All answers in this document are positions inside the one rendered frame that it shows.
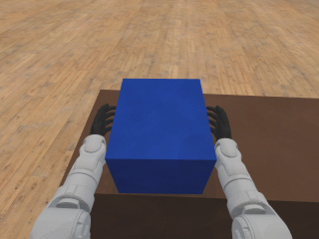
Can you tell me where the robot right upper arm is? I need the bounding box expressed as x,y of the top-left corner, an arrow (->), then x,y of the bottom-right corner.
231,214 -> 292,239

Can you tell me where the right robot hand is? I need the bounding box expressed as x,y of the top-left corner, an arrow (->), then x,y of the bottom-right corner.
206,106 -> 232,141

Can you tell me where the left robot hand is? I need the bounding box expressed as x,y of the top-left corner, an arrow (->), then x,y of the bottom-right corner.
89,104 -> 117,136

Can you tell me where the robot left forearm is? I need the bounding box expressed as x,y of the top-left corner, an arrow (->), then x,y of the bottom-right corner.
29,134 -> 107,239

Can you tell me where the carton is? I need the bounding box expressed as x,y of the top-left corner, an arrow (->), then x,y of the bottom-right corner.
105,79 -> 217,194

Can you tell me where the robot left upper arm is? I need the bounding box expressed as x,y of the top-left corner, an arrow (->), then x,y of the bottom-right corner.
31,207 -> 91,239

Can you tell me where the pedestal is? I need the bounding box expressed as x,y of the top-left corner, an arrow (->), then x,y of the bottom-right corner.
59,90 -> 319,239

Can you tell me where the robot right forearm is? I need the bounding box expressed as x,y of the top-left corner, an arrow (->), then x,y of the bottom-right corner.
214,138 -> 293,239

